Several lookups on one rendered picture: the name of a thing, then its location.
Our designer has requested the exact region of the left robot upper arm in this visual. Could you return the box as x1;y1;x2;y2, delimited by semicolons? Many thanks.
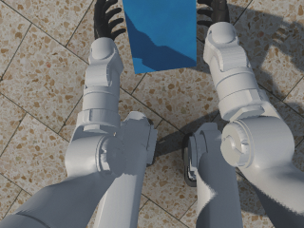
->
0;134;127;228

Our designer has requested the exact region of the right robot hand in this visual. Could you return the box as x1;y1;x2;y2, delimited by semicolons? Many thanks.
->
197;0;230;28

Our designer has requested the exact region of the carton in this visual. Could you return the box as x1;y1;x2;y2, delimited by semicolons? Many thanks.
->
122;0;197;74

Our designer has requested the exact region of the left robot hand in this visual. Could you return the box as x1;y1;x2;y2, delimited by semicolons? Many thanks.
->
93;0;126;41

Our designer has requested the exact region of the right robot forearm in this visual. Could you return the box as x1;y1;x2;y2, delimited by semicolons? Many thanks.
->
203;22;295;148

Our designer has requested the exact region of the right robot upper arm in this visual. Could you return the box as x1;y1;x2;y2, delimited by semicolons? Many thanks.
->
220;116;304;228

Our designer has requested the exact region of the left robot thigh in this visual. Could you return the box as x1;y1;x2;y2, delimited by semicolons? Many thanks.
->
93;118;158;228

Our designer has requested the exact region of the robot right shin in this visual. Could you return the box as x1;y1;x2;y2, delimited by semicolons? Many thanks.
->
188;123;218;179

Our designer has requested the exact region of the left robot forearm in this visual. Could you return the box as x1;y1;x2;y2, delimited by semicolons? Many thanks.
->
65;37;124;161

